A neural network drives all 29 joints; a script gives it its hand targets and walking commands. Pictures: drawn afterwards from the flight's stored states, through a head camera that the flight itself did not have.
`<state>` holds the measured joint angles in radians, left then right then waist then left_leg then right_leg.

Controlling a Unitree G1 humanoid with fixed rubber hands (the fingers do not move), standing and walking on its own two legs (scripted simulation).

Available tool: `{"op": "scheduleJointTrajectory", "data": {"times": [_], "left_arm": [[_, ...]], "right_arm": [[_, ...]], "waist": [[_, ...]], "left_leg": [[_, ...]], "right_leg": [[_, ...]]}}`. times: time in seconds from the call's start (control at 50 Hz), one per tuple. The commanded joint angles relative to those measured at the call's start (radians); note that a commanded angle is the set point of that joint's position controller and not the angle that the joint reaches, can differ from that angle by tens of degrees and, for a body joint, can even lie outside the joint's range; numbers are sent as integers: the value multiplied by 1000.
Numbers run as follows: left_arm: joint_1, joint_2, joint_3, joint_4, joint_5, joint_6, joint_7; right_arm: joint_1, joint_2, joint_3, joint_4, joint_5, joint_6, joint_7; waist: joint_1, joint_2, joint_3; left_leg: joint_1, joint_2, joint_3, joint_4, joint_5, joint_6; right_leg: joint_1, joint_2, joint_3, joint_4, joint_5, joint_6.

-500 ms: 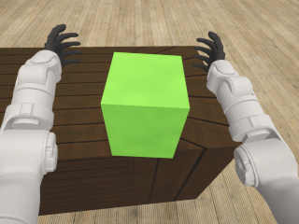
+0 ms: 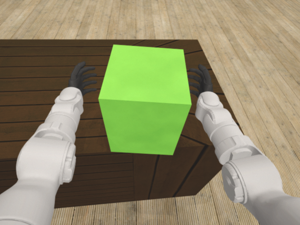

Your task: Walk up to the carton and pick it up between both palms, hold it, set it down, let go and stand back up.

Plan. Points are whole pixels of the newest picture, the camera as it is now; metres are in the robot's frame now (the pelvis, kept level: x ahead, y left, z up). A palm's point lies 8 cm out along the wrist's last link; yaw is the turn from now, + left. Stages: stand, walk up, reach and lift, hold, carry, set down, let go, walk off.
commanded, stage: reach and lift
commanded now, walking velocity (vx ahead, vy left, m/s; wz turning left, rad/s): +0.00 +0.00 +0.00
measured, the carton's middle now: (145, 103) +0.45 -0.01 +0.05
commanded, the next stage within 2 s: none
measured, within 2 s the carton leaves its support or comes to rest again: neither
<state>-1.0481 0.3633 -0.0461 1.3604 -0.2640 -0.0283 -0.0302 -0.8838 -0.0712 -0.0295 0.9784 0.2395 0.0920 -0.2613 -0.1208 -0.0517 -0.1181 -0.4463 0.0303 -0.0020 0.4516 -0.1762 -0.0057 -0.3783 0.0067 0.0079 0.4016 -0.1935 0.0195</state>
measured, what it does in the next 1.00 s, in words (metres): stands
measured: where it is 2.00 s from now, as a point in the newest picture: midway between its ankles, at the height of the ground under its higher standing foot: outside the picture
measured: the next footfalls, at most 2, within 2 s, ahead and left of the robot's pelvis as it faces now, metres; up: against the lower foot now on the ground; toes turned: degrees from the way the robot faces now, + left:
none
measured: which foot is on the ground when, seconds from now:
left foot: down 0.00-1.00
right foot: down 0.00-1.00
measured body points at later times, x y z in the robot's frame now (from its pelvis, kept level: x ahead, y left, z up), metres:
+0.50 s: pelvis +0.00 +0.01 +0.00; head +0.04 +0.04 +0.44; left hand +0.48 +0.16 +0.10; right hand +0.43 -0.15 +0.11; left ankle +0.02 +0.12 -0.74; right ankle -0.01 -0.13 -0.74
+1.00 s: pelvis +0.01 +0.01 +0.01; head +0.05 +0.05 +0.45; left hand +0.48 +0.14 +0.10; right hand +0.42 -0.15 +0.11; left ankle +0.02 +0.12 -0.74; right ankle -0.01 -0.13 -0.74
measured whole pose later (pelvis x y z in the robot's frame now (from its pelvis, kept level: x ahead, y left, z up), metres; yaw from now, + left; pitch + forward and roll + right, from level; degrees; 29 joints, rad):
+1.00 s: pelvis +0.01 +0.01 +0.01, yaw -1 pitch +6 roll -1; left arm -1.01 0.16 0.40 1.27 0.24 -0.09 -0.03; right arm -0.84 0.12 -0.47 0.96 -0.21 -0.06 -0.19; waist -0.09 -0.08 -0.03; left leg -0.31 0.01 0.03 0.39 -0.17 0.01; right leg -0.26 -0.01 0.04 0.34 -0.18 0.04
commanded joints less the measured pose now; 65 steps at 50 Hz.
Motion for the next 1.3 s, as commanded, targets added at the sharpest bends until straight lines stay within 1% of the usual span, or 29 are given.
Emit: {"op": "scheduleJointTrajectory", "data": {"times": [0.0, 0.04, 0.1, 0.14, 0.18, 0.22, 0.24, 0.28, 0.3, 0.36, 0.42, 0.46, 0.52, 0.6, 0.62, 0.64, 0.7, 0.74, 0.8, 0.82, 0.84, 0.9, 0.92, 0.96, 1.0, 1.04, 1.1, 1.22, 1.28], "left_arm": [[-470, 114, 21, -145, 28, -108, 5], [-490, 119, 15, -183, 45, -106, 14], [-414, 88, 27, -94, 36, -95, -5], [-391, 44, 10, -192, 46, -98, -8], [-435, 49, 18, -225, 52, -106, -1], [-460, 59, 47, -229, 78, -100, 1], [-444, 30, 13, -221, 65, -95, 5], [-429, 31, 39, -174, 63, -91, 6], [-461, 0, 2, -181, 37, -100, -1], [-465, -12, 15, -166, 38, -112, 5], [-438, -9, 52, -146, 79, -114, 16], [-455, -27, 83, -160, 125, -109, 19], [-490, -41, 112, -191, 172, -95, 37], [-524, -38, 160, -168, 240, -78, 67], [-453, -84, 140, -143, 252, -67, 67], [-510, -69, 167, -192, 242, -75, 71], [-499, -118, 170, -211, 240, -100, 53], [-463, -104, 234, -175, 315, -94, 40], [-447, -154, 269, -191, 358, -100, 25], [-463, -213, 252, -241, 354, -112, 13], [-477, -215, 277, -236, 391, -108, 14], [-471, -395, 344, -208, 471, -110, -60], [-468, -474, 388, -212, 537, -113, -91], [-465, -700, 395, -204, 623, -95, -157], [-418, -718, 424, -207, 674, -76, -172], [-360, -770, 394, -234, 678, -77, -175], [-318, -786, 388, -276, 689, -49, -181], [-275, -815, 360, -384, 667, -1, -191], [-245, -816, 357, -401, 668, 38, -212]], "right_arm": [[-432, -96, -8, -88, -11, -97, 7], [-447, -143, -38, -47, -11, -117, 8], [-369, -119, -3, 9, -16, -131, 1], [-355, -113, -7, -45, -10, -167, -2], [-391, -139, -42, -17, -9, -187, 6], [-394, -129, -30, -35, -8, -183, 5], [-384, -133, -34, -18, -15, -191, 13], [-412, -122, -31, -44, -4, -184, 18], [-431, -98, -25, -66, 3, -180, 17], [-464, -63, -25, -120, -31, -167, 16], [-439, -70, -62, -100, -68, -173, 10], [-440, -16, -48, -74, -72, -155, 10], [-462, 8, -100, -56, -110, -149, -3], [-493, 31, -140, 3, -124, -124, 2], [-413, 40, -149, 28, -133, -127, -2], [-477, 41, -144, -62, -135, -134, -6], [-479, 110, -157, -124, -179, -163, -14], [-427, 139, -136, -82, -199, -147, -2], [-426, 179, -165, -76, -239, -150, 27], [-429, 201, -208, -54, -263, -170, 36], [-434, 191, -240, -66, -292, -182, 37], [-445, 421, -280, -105, -429, -181, 103], [-431, 516, -290, -111, -492, -189, 136], [-439, 744, -290, -102, -603, -193, 211], [-427, 742, -288, -153, -642, -209, 246], [-373, 753, -246, -186, -657, -240, 274], [-325, 729, -251, -135, -656, -241, 286], [-283, 738, -238, -148, -659, -250, 272], [-267, 727, -218, -171, -632, -247, 261]], "waist": [[20, 161, -618], [3, 214, -610], [1, 155, -549], [-20, 174, -618], [-17, 185, -595], [23, 194, -600], [1, 205, -536], [26, 143, -535], [1, 147, -546], [12, 81, -561], [9, 89, -602], [51, 95, -588], [34, 80, -535], [64, 143, -501], [33, 149, -486], [59, 124, -499], [36, 93, -590], [68, 79, -556], [92, 89, -477], [38, 117, -489], [58, 128, -477], [58, 57, -428], [94, 50, -421], [84, 84, -385], [98, 89, -346], [114, 109, -427], [91, 120, -319], [68, 81, -209], [54, 49, -184]], "left_leg": [[262, -37, 25, 43, 232, -19], [333, -21, 11, 64, 274, -48], [347, -32, 19, 82, 334, -48], [419, -33, 15, 100, 440, -69], [465, -13, 0, 115, 496, -91], [424, -17, 14, 101, 449, -79], [433, -18, 8, 93, 444, -84], [377, -21, 20, 80, 378, -68], [378, -19, 18, 75, 347, -63], [313, -26, 25, 67, 258, -34], [341, -22, 24, 73, 293, -34], [310, -22, 31, 66, 277, -24], [321, -19, 40, 44, 239, -23], [280, -13, 51, 35, 171, -29], [314, -20, 46, 26, 182, -30], [285, -22, 62, 32, 171, -27], [268, -31, 64, 51, 249, -25], [252, -30, 66, 31, 257, -6], [276, -24, 71, 8, 243, -10], [310, -30, 73, -5, 222, -23], [325, -25, 77, -10, 243, -35], [352, -33, 98, -47, 232, -19], [365, -42, 116, -64, 233, -15], [371, -55, 127, -99, 247, -22], [385, -61, 142, -111, 285, -29], [441, -47, 130, -97, 419, -46], [516, -28, 120, -93, 482, -61], [449, -32, 131, -131, 342, -34], [453, -48, 142, -125, 368, -24]], "right_leg": [[144, 1, -44, 36, 385, 13], [72, 13, -70, 25, 350, 4], [56, 19, -74, 15, 429, 12], [77, 30, -82, 27, 518, 10], [10, 47, -100, 5, 422, 7], [6, 34, -84, -6, 372, 6], [-10, 37, -96, -9, 355, 4], [28, 35, -87, -18, 329, 3], [5, 31, -93, -12, 303, 1], [10, 19, -79, -6, 292, 8], [23, 23, -76, 8, 353, 7], [59, 13, -55, 5, 305, 10], [43, 26, -66, -14, 251, 10], [27, 15, -50, -14, 167, -1], [41, 19, -53, -21, 196, -1], [64, 15, -51, -25, 177, 0], [157, 9, -45, 3, 363, 25], [215, -2, -24, 5, 385, 30], [223, -5, -37, -4, 324, 17], [206, -7, -55, -23, 294, 15], [192, 4, -61, -33, 256, 8], [233, -9, -76, -56, 260, 18], [296, -14, -71, -65, 265, 17], [370, -19, -77, -62, 352, 21], [410, -3, -84, -76, 403, 29], [432, 19, -87, -64, 509, 29], [396, 40, -107, -92, 430, 21], [470, 39, -109, -108, 316, 22], [514, 30, -97, -92, 480, 42]]}}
